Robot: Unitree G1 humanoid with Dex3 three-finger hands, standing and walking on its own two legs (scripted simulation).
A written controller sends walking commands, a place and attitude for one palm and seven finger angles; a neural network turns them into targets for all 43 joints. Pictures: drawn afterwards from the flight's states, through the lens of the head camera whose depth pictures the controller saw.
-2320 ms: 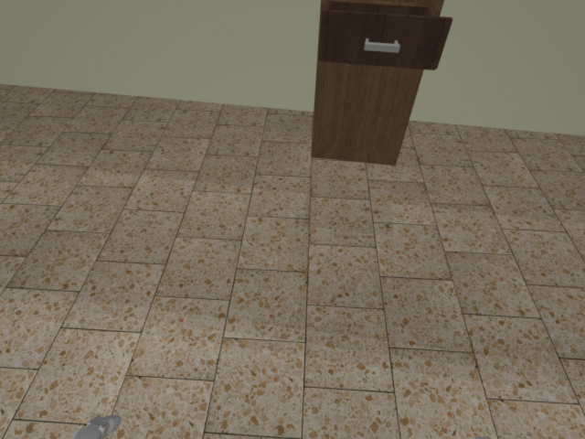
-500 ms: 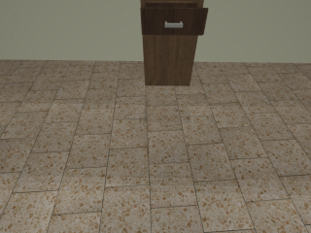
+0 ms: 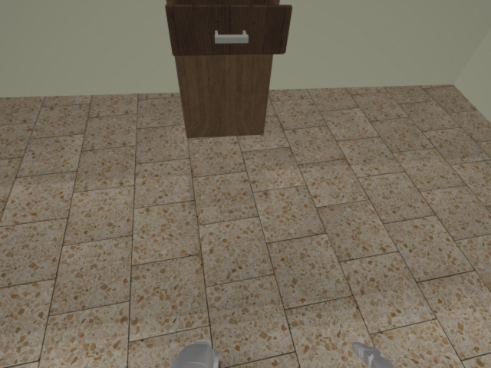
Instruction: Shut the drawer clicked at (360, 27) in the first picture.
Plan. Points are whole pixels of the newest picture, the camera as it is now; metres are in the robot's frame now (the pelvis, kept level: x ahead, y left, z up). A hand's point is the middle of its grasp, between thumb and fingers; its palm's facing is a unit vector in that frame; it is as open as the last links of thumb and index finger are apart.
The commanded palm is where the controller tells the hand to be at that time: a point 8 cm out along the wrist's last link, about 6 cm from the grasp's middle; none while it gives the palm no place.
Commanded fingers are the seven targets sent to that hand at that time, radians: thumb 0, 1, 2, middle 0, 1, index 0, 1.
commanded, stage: walk to a spot facing it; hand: left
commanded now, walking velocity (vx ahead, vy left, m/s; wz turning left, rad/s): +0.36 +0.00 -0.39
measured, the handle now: (231, 36) +1.10 +0.19 +0.00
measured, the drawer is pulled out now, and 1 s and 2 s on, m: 0.30 0.30 0.30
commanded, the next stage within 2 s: turn to face it in 1.24 s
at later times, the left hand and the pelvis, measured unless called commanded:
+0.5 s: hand (182, 259) +0.34 +0.18 -0.15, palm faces -0.28 -0.95 -0.15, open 7.4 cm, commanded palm none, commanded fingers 0.00 0.90 0.90 -0.20 -0.30 -0.20 -0.30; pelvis +0.19 +0.04 +0.01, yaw -15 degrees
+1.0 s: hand (221, 210) +0.49 +0.12 -0.16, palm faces -0.31 -0.92 -0.24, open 7.3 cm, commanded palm none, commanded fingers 0.00 0.90 0.90 -0.20 -0.30 -0.20 -0.30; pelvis +0.40 -0.06 +0.01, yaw -22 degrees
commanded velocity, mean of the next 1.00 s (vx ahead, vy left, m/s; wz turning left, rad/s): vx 0.36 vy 0.00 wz -0.30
